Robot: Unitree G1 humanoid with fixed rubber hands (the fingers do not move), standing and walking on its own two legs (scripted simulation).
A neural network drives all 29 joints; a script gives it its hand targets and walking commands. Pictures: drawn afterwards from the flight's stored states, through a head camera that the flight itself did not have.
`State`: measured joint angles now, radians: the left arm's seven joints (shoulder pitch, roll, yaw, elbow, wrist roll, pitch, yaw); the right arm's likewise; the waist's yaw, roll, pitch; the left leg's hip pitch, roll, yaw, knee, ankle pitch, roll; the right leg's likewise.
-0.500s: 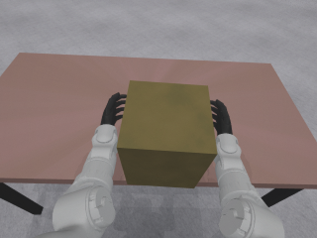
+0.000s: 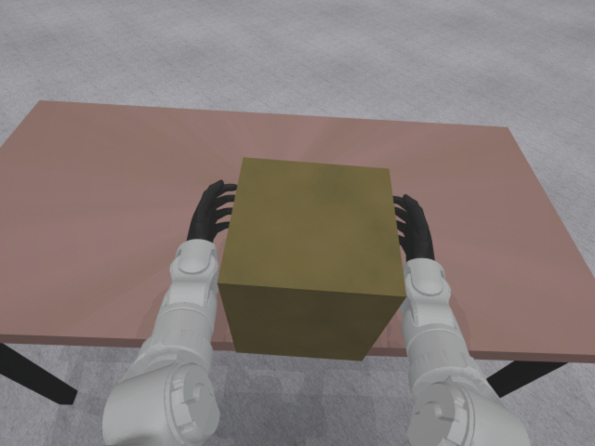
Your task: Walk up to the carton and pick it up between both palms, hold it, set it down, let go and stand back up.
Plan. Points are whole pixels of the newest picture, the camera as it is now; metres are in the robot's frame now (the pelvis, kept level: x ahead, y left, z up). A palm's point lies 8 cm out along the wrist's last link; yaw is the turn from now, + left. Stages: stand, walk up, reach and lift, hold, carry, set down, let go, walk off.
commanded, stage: reach and lift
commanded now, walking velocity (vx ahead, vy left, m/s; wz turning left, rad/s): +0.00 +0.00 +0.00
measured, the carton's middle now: (307, 267) +0.39 +0.01 -0.01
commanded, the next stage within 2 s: none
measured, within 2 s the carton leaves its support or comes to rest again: leaves its support in 0.54 s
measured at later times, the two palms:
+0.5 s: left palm (204, 235) +0.40 +0.16 +0.05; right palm (417, 253) +0.39 -0.14 +0.06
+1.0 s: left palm (197, 223) +0.38 +0.16 +0.10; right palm (427, 244) +0.37 -0.14 +0.09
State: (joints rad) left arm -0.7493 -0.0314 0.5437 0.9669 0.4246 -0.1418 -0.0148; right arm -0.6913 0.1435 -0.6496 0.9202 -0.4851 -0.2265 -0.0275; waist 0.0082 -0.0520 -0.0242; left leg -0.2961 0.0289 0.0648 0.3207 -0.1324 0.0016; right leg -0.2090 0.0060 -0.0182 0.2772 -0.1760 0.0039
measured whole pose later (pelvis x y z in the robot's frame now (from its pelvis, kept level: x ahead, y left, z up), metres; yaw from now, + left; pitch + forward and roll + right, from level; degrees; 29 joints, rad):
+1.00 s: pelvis -0.01 +0.00 +0.00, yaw +0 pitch +1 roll -1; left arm -0.73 -0.04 0.43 0.82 0.34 0.05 0.01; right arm -0.67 0.07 -0.43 0.91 -0.25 -0.13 -0.08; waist 0.01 -0.06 -0.01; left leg -0.18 0.03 0.07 0.27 -0.11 0.00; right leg -0.09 0.01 -0.02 0.22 -0.14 0.00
